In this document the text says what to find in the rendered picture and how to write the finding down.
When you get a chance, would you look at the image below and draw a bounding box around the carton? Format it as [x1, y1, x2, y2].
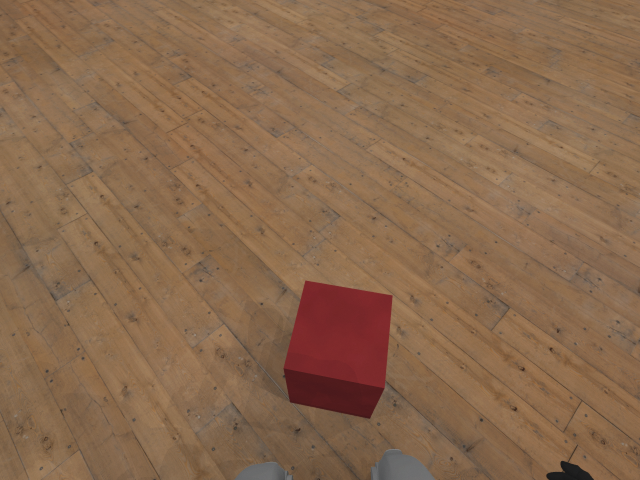
[284, 280, 393, 419]

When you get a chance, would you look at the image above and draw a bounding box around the right robot thigh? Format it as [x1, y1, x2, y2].
[371, 454, 435, 480]

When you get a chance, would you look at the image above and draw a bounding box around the robot right shin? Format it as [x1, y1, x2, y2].
[382, 449, 402, 458]

